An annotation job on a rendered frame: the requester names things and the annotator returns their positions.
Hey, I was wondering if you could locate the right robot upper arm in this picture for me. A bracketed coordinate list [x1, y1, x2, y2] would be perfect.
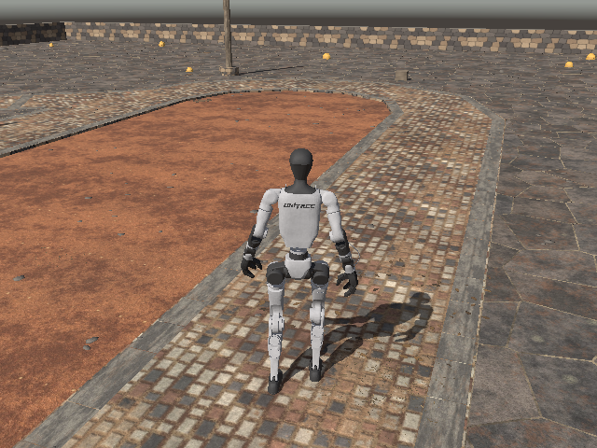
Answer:
[320, 189, 344, 243]

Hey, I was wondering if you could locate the right robot forearm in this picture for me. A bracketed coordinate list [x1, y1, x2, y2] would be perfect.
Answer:
[335, 229, 355, 273]

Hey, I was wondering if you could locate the left robot forearm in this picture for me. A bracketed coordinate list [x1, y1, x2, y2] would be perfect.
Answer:
[243, 224, 262, 260]

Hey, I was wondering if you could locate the left robot hand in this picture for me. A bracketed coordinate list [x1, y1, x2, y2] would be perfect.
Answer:
[241, 258, 262, 278]

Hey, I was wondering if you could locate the left robot foot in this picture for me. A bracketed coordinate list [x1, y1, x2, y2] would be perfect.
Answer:
[268, 369, 283, 395]

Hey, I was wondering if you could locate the left robot upper arm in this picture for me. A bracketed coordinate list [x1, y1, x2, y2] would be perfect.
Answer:
[253, 189, 281, 239]

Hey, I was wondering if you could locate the right robot hand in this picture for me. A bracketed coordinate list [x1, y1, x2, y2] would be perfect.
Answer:
[336, 271, 358, 297]

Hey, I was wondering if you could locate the robot right shin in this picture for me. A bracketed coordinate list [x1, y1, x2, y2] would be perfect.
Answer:
[311, 308, 325, 370]

